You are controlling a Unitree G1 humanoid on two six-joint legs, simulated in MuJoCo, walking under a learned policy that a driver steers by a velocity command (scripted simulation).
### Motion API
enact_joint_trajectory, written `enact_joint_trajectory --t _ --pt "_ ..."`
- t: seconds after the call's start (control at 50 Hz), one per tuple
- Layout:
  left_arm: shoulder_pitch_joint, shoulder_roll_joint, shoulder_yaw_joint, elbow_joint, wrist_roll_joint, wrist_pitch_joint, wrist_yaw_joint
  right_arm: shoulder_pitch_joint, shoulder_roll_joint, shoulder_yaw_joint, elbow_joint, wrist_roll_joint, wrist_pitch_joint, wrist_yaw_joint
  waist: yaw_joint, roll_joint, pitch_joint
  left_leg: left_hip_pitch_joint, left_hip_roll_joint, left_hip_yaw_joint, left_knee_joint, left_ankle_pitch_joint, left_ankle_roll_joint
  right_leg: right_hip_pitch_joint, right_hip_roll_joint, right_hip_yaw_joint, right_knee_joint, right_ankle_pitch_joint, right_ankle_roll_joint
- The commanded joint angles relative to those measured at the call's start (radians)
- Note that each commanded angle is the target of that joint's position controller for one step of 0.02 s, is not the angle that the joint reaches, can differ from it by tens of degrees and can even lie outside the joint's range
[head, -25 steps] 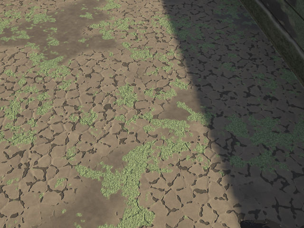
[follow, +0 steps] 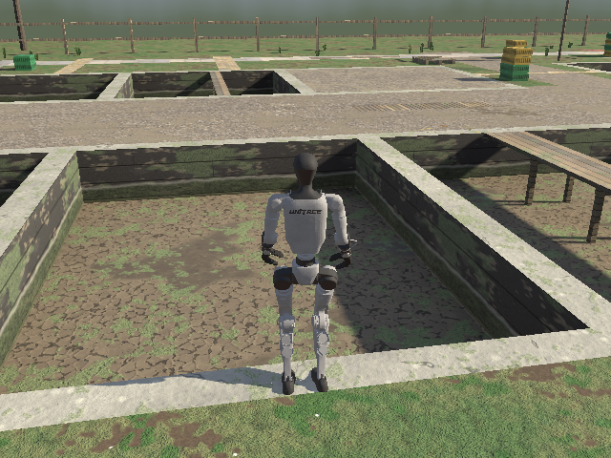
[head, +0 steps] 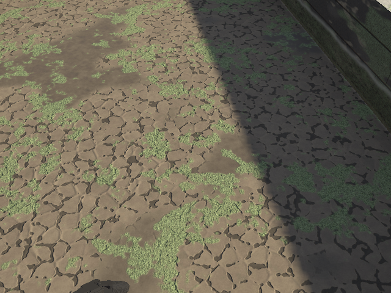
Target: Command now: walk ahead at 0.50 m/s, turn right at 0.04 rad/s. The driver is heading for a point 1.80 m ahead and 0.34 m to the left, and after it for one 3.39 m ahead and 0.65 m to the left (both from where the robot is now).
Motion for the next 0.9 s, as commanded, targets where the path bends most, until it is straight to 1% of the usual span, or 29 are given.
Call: enact_joint_trajectory --t 0.02,0.04,0.08,0.1,0.12,0.14,0.18,0.24,0.26,0.28,0.3,0.36,0.46,0.58,0.6,0.62,0.64,0.68,0.7,0.72,0.74,0.76,0.78,0.8,0.82,0.84,0.86,0.88,0.9 --pt "-0.091 0.086 0.031 -0.09 0.0 -0.011 0.012 -0.071 -0.078 -0.026 -0.077 0.004 -0.014 -0.01 0.009 0.023 -0.077 0.125 0.082 -0.077 -0.047 0.296 0.016 -0.088 -0.104 0.064 -0.083 0.238 -0.012" --pt "-0.092 0.083 0.031 -0.089 -0.001 -0.011 0.012 -0.072 -0.078 -0.026 -0.076 0.004 -0.011 -0.011 0.008 0.017 -0.073 0.123 0.08 -0.075 -0.045 0.304 0.016 -0.086 -0.105 0.063 -0.08 0.252 -0.013" --pt "-0.089 0.068 0.025 -0.084 0.008 -0.009 0.015 -0.07 -0.074 -0.026 -0.074 -0.001 -0.002 -0.01 0.006 0.006 -0.075 0.128 0.077 -0.076 -0.039 0.326 0.013 -0.08 -0.107 0.061 -0.078 0.295 -0.017" --pt "-0.123 0.069 0.024 -0.101 0.016 -0.013 0.002 -0.102 -0.086 -0.028 -0.089 0.008 0.01 -0.01 0.017 0.008 -0.036 0.108 0.103 -0.102 -0.019 0.519 0.015 -0.105 -0.108 0.022 -0.03 0.418 -0.01" --pt "-0.092 0.065 0.025 -0.089 0.022 -0.019 0.0 -0.094 -0.091 -0.033 -0.083 0.003 0.015 -0.01 0.024 0.017 -0.087 0.135 0.111 -0.109 -0.002 0.575 0.021 -0.088 -0.106 0.015 -0.023 0.44 -0.007" --pt "-0.079 0.065 0.025 -0.083 0.022 -0.023 0.0 -0.091 -0.088 -0.035 -0.082 0.0 0.018 -0.011 0.023 0.017 -0.111 0.146 0.11 -0.106 0.007 0.592 0.021 -0.079 -0.107 0.012 -0.021 0.452 -0.007" --pt "-0.084 0.062 0.025 -0.079 0.019 -0.027 0.003 -0.095 -0.079 -0.036 -0.082 -0.003 0.02 -0.014 0.017 0.014 -0.137 0.148 0.104 -0.097 0.012 0.581 0.014 -0.058 -0.111 0.013 -0.022 0.476 -0.009" --pt "-0.097 0.057 0.023 -0.078 0.013 -0.025 0.003 -0.116 -0.067 -0.036 -0.087 -0.005 0.026 -0.014 0.015 0.006 -0.145 0.134 0.088 -0.082 0.012 0.508 0.001 -0.045 -0.119 0.016 -0.03 0.496 -0.013" --pt "-0.065 0.058 0.023 -0.061 0.0 -0.021 0.018 -0.081 -0.057 -0.036 -0.072 -0.009 0.017 -0.015 -0.002 0.001 -0.196 0.154 0.06 -0.058 -0.01 0.295 -0.005 -0.014 -0.123 0.062 -0.074 0.371 -0.021" --pt "-0.101 0.061 0.022 -0.069 -0.004 -0.014 0.02 -0.096 -0.048 -0.03 -0.077 -0.009 0.016 -0.012 -0.009 -0.017 -0.127 0.119 0.053 -0.055 -0.028 0.229 -0.009 -0.04 -0.13 0.075 -0.091 0.337 -0.025" --pt "-0.113 0.062 0.022 -0.075 -0.003 -0.009 0.02 -0.106 -0.047 -0.028 -0.077 -0.009 0.015 -0.011 -0.007 -0.023 -0.098 0.104 0.052 -0.058 -0.036 0.2 -0.009 -0.054 -0.132 0.082 -0.102 0.312 -0.025" --pt "-0.109 0.063 0.02 -0.079 0.0 -0.005 0.016 -0.115 -0.045 -0.023 -0.079 -0.005 0.011 -0.008 -0.001 -0.017 -0.064 0.093 0.057 -0.068 -0.047 0.184 -0.005 -0.079 -0.131 0.083 -0.119 0.251 -0.021" --pt "-0.1 0.058 0.017 -0.083 0.004 -0.01 0.014 -0.115 -0.044 -0.019 -0.078 -0.002 0.002 -0.009 0.006 0.005 -0.054 0.086 0.064 -0.082 -0.061 0.19 0.002 -0.079 -0.124 0.072 -0.124 0.21 -0.016" --pt "-0.101 0.049 0.014 -0.086 0.006 -0.012 0.014 -0.104 -0.044 -0.018 -0.077 -0.002 0.0 -0.009 0.008 0.003 -0.057 0.08 0.065 -0.086 -0.063 0.198 0.003 -0.068 -0.122 0.064 -0.12 0.212 -0.016" --pt "-0.136 0.047 0.012 -0.108 0.014 -0.017 0.0 -0.141 -0.053 -0.018 -0.096 0.008 0.009 -0.008 0.024 0.004 -0.024 0.052 0.089 -0.108 -0.048 0.384 0.003 -0.082 -0.123 0.019 -0.075 0.353 -0.011" --pt "-0.073 0.042 0.013 -0.078 0.011 -0.019 0.011 -0.092 -0.049 -0.023 -0.073 -0.005 0.002 -0.011 0.013 0.016 -0.119 0.108 0.07 -0.089 -0.052 0.232 0.005 -0.042 -0.12 0.055 -0.108 0.237 -0.015" --pt "-0.094 0.046 0.012 -0.083 0.007 -0.017 0.013 -0.095 -0.042 -0.019 -0.078 -0.005 0.002 -0.01 0.004 0.002 -0.08 0.089 0.064 -0.084 -0.057 0.208 0.001 -0.057 -0.123 0.059 -0.114 0.229 -0.017" --pt "-0.108 0.045 0.012 -0.087 0.006 -0.015 0.015 -0.095 -0.043 -0.018 -0.076 -0.006 0.001 -0.01 0.004 -0.004 -0.07 0.081 0.063 -0.084 -0.061 0.196 0.001 -0.055 -0.125 0.063 -0.115 0.228 -0.019" --pt "-0.143 0.043 0.01 -0.109 0.013 -0.018 0.0 -0.136 -0.054 -0.019 -0.097 0.006 0.011 -0.009 0.021 -0.001 -0.028 0.05 0.084 -0.104 -0.045 0.377 0.0 -0.074 -0.127 0.018 -0.074 0.37 -0.014" --pt "-0.079 0.04 0.012 -0.079 0.009 -0.019 0.012 -0.087 -0.049 -0.023 -0.074 -0.007 0.004 -0.011 0.01 0.007 -0.122 0.107 0.067 -0.086 -0.048 0.225 0.002 -0.039 -0.123 0.056 -0.107 0.249 -0.017" --pt "-0.098 0.044 0.011 -0.083 0.006 -0.017 0.014 -0.088 -0.042 -0.019 -0.079 -0.007 0.003 -0.01 0.001 -0.006 -0.083 0.089 0.062 -0.082 -0.054 0.203 -0.001 -0.054 -0.126 0.06 -0.114 0.238 -0.019" --pt "-0.106 0.044 0.011 -0.086 0.005 -0.016 0.015 -0.09 -0.042 -0.018 -0.078 -0.008 0.003 -0.011 0.001 -0.009 -0.076 0.083 0.062 -0.082 -0.058 0.194 -0.001 -0.055 -0.127 0.063 -0.116 0.235 -0.02" --pt "-0.145 0.041 0.009 -0.108 0.013 -0.02 0.0 -0.131 -0.051 -0.018 -0.096 0.003 0.011 -0.009 0.018 -0.004 -0.036 0.053 0.084 -0.103 -0.044 0.376 -0.001 -0.07 -0.129 0.019 -0.072 0.377 -0.017" --pt "-0.078 0.043 0.012 -0.079 0.007 -0.018 0.01 -0.087 -0.054 -0.025 -0.075 -0.01 0.004 -0.012 0.012 0.016 -0.12 0.107 0.065 -0.084 -0.045 0.228 0.002 -0.039 -0.125 0.06 -0.107 0.257 -0.018" --pt "-0.1 0.045 0.01 -0.083 0.005 -0.017 0.014 -0.087 -0.04 -0.019 -0.08 -0.007 0.004 -0.011 -0.002 -0.009 -0.084 0.088 0.061 -0.08 -0.052 0.2 -0.002 -0.054 -0.128 0.061 -0.114 0.242 -0.02" --pt "-0.143 0.043 0.008 -0.109 0.012 -0.02 -0.002 -0.133 -0.052 -0.018 -0.099 0.001 0.011 -0.011 0.019 0.002 -0.034 0.05 0.084 -0.099 -0.041 0.382 -0.003 -0.072 -0.127 0.02 -0.073 0.383 -0.015" --pt "-0.078 0.042 0.011 -0.078 0.008 -0.02 0.01 -0.084 -0.048 -0.023 -0.075 -0.011 0.004 -0.012 0.008 0.009 -0.132 0.11 0.067 -0.084 -0.044 0.225 0.002 -0.033 -0.125 0.06 -0.105 0.257 -0.019" --pt "-0.101 0.043 0.01 -0.083 0.004 -0.018 0.014 -0.087 -0.038 -0.019 -0.081 -0.008 0.004 -0.011 -0.003 -0.011 -0.087 0.089 0.059 -0.079 -0.05 0.194 -0.003 -0.051 -0.13 0.062 -0.115 0.245 -0.021" --pt "-0.107 0.046 0.01 -0.087 0.002 -0.015 0.013 -0.095 -0.043 -0.019 -0.081 -0.01 0.003 -0.012 0.003 -0.006 -0.071 0.08 0.06 -0.078 -0.054 0.187 -0.003 -0.06 -0.129 0.07 -0.119 0.241 -0.021"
